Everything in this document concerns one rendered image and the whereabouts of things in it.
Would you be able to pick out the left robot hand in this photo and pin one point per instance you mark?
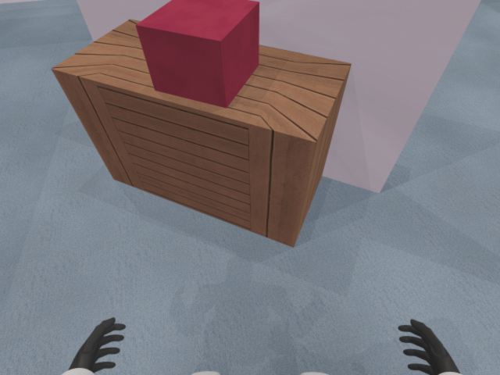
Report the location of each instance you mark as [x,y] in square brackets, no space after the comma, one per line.
[90,351]

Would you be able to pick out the right robot hand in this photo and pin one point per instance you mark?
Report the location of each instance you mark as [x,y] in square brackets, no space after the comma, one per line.
[435,353]

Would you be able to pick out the pedestal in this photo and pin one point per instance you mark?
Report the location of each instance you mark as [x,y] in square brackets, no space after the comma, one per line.
[255,164]

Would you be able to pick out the carton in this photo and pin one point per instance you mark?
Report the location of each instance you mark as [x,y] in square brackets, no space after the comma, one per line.
[203,50]

